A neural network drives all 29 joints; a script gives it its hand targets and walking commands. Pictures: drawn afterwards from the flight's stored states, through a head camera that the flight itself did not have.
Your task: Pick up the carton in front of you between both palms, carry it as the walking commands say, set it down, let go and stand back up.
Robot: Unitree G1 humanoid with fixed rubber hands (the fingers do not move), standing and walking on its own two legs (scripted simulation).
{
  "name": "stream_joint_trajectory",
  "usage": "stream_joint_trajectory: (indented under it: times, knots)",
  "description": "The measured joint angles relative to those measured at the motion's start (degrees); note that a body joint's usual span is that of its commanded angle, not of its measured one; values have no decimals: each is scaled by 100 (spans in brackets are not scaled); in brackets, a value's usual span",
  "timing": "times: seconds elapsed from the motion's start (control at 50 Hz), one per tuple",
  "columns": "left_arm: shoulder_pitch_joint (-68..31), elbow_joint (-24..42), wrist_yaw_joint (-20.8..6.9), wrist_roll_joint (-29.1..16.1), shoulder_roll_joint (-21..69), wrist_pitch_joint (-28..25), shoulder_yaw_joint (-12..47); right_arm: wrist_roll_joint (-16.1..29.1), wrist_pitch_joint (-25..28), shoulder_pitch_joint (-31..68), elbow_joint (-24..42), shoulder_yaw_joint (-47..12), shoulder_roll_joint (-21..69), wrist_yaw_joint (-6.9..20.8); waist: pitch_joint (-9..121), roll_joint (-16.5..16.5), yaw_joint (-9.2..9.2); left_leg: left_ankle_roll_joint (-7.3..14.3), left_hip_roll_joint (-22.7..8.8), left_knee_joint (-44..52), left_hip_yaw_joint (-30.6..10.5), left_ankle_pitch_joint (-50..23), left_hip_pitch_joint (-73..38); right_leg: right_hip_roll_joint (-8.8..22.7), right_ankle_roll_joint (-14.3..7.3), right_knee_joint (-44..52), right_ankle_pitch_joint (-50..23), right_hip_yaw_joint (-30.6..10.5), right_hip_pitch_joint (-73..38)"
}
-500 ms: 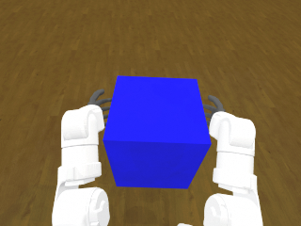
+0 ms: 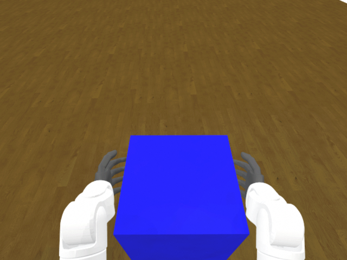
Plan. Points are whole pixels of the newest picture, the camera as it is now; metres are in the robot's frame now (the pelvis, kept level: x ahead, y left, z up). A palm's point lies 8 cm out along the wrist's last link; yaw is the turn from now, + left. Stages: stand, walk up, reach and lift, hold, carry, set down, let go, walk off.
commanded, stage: carry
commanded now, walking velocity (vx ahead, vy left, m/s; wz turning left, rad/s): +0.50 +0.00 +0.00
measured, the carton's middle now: (178, 203) +0.26 +0.00 +0.02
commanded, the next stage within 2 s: none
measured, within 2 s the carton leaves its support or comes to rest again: neither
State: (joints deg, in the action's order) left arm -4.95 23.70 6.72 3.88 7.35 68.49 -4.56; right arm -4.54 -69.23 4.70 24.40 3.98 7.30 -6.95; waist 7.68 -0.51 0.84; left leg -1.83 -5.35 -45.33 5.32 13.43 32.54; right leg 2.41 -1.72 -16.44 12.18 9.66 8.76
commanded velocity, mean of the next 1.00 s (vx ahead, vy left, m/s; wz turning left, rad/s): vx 0.03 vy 0.00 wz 0.00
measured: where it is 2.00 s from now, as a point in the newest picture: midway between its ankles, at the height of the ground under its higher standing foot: outside the picture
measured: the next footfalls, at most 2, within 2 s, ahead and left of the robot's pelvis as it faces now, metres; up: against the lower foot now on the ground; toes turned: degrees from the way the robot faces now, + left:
left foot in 0.18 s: +0.32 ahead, +0.14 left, +0.00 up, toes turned -5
right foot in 0.50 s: +0.33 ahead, -0.09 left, +0.00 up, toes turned +9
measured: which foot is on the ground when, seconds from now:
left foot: up 0.00-0.16, down 0.18-1.00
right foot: down 0.00-0.20, up 0.22-0.48, down 0.50-1.00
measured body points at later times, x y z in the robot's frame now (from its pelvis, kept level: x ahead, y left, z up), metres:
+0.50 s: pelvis +0.24 +0.04 -0.01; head +0.22 +0.05 +0.44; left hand +0.51 +0.18 +0.07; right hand +0.49 -0.13 +0.07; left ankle +0.28 +0.13 -0.75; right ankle +0.29 -0.08 -0.75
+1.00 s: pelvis +0.31 +0.02 -0.02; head +0.28 +0.02 +0.43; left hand +0.57 +0.16 +0.08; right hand +0.57 -0.14 +0.07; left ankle +0.28 +0.13 -0.75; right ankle +0.29 -0.08 -0.75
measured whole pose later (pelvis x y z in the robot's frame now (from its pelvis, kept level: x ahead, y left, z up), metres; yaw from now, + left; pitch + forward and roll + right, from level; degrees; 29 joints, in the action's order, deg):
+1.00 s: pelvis +0.31 +0.02 -0.02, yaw -1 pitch +3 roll +0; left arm -5.0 23.7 6.5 4.6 7.3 71.0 -4.4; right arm -4.7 -71.4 4.7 23.9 4.2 7.3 -6.7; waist 9.0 -0.2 0.0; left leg -0.4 -4.7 -31.4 11.1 19.3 14.7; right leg 3.7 -0.7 -31.8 18.1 10.2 16.6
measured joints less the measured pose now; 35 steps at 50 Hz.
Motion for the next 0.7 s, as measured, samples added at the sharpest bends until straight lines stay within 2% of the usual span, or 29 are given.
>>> stream_joint_trajectory:
  times: [0.1, 0.16, 0.18, 0.2, 0.22, 0.24, 0.26, 0.28, 0.3, 0.34, 0.42, 0.48, 0.52, 0.6, 0.7]
  knots:
    - [157, 288, -2, -10, -7, 178, 97, -11, -215, -162, 336, -67, -4, -4, 215, 0, 35, 37, -32, 1296, 262, -896, 9, 8, 206, 187, 507, 3, -825]
    - [103, 303, -1, 16, -6, 312, 99, -6, -333, -123, 349, -40, -6, -5, 282, 45, 63, 106, 51, 1786, 530, -1194, -304, 81, 385, -142, 1057, -49, -1178]
    - [62, 295, 0, 27, -6, 348, 87, -3, -365, -72, 328, -20, -5, -5, 278, 41, 71, 130, 93, 1940, 630, -1244, -492, 122, 453, -455, 1332, -71, -1216]
    - [-6, 233, 0, 28, -21, 370, 30, -8, -334, -23, 214, -35, -1, -4, 276, 173, 29, 436, 190, 1800, 724, -1173, -517, 275, 497, -963, 1615, -79, -1102]
    - [-75, 140, 2, 27, -26, 393, -53, -20, -298, 62, 40, -47, 3, -4, 233, 291, -5, 606, 242, 1548, 796, -969, -479, 409, 493, -1733, 1649, -175, -798]
    - [-122, 56, 4, 34, -32, 412, -118, -23, -282, 151, -128, -44, 8, -4, 165, 316, -37, 681, 234, 1404, 829, -782, -474, 395, 491, -2594, 1709, -362, -385]
    - [-151, -14, 6, 48, -24, 426, -158, -19, -272, 198, -245, -29, 11, -4, 82, 304, -61, 697, 214, 1407, 840, -675, -526, 310, 472, -3343, 1783, -514, 41]
    - [-161, -64, 7, 71, 10, 427, -181, -7, -259, 199, -306, -3, 13, -3, -3, 284, -75, 601, 193, 1519, 839, -688, -622, 228, 432, -3875, 1802, -588, 430]
    - [-153, -100, 7, 90, 12, 413, -154, 9, -234, 164, -327, 20, 13, -1, -78, 271, -88, 567, 193, 1677, 843, -718, -738, 183, 392, -4112, 1751, -599, 753]
    - [-117, -138, 6, 108, 1, 349, -67, 32, -160, 63, -302, 48, 9, 6, -189, 254, -121, 595, 211, 2027, 843, -777, -981, 157, 341, -3817, 1554, -531, 1183]
    - [-23, -68, -2, 127, -2, 149, 61, 70, 51, -100, -166, 56, 1, 24, -275, 230, -177, 572, 241, 2336, 818, -736, -1330, 146, 306, -2319, 1142, -384, 1455]
    - [84, 84, -8, 131, -5, 92, 103, 85, 123, -189, -51, 4, 0, 31, -188, 268, -181, 502, 292, 2144, 817, -449, -1499, 218, 310, -1235, 157, -212, 1251]
    - [154, 148, -10, 130, -5, 90, 124, 84, 104, -214, -3, -16, -4, 34, -57, 244, -168, 438, 305, 1893, 802, -172, -1577, 264, 243, -1028, -474, -162, 1070]
    - [138, 90, -13, 109, -8, 198, 104, 22, -104, -160, 8, -16, -5, 34, 227, 19, -115, 322, 204, 1801, 719, 113, -1781, 177, 154, -1135, 36, -79, 833]
    - [-53, -166, -21, 84, -2, 270, -12, -61, -259, 47, -177, 40, -1, 32, 368, -56, -55, 219, 112, 1624, 643, 362, -1806, 116, 140, -1243, 289, -10, 755]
